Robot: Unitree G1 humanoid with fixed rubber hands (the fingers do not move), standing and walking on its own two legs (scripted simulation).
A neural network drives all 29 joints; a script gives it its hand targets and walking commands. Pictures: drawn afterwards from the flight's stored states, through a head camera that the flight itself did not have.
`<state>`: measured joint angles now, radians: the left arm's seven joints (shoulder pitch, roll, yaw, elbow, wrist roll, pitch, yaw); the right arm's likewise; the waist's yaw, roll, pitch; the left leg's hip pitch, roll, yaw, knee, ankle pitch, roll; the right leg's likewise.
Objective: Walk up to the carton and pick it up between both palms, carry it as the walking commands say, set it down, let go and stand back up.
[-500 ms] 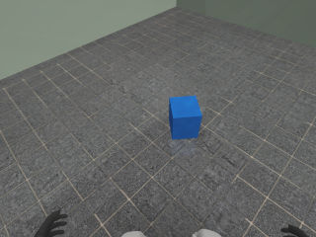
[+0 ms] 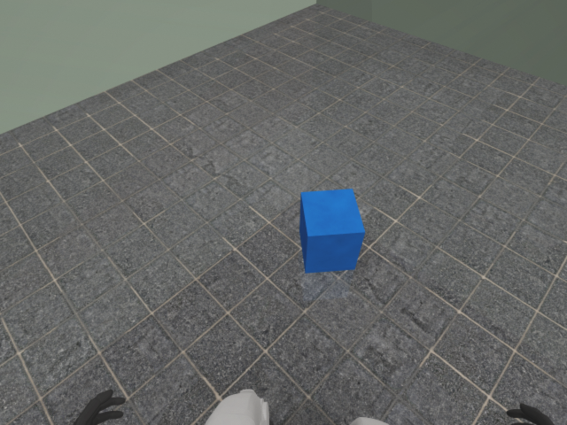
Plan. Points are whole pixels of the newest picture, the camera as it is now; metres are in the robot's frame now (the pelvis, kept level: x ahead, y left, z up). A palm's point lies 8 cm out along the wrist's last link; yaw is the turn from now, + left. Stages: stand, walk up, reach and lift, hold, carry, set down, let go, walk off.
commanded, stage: walk up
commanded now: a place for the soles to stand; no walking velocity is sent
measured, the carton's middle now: (328, 231) +0.86 -0.12 -0.60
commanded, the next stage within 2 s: none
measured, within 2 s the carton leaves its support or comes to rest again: neither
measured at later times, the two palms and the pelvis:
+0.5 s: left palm (135, 373) +0.19 +0.25 -0.06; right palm out of the picture +0.22 -0.39 -0.05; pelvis +0.13 -0.07 +0.01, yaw +0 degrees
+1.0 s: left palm (180, 301) +0.32 +0.22 -0.09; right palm out of the picture +0.32 -0.44 -0.07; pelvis +0.23 -0.11 -0.01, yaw +0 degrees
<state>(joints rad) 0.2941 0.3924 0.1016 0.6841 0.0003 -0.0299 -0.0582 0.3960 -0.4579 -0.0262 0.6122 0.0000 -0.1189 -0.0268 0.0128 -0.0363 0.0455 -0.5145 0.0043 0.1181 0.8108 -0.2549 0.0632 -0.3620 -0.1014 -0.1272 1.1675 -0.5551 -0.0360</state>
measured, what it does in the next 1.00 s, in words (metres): walks ahead: right foot, then left foot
